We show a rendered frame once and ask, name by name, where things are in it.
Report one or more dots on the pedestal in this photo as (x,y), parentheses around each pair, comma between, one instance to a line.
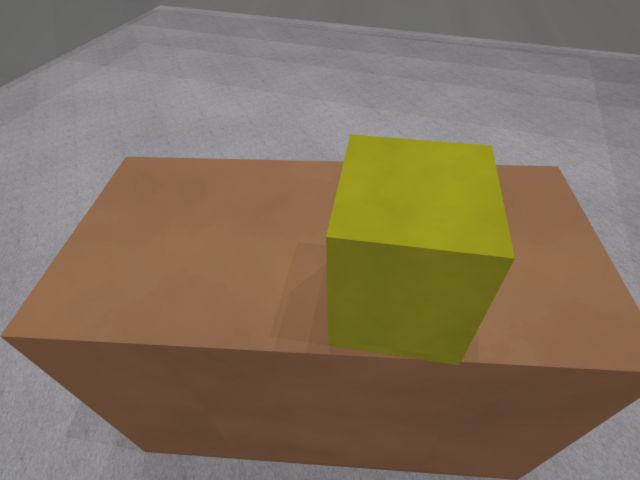
(189,310)

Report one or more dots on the carton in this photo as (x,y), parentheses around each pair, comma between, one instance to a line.
(417,247)

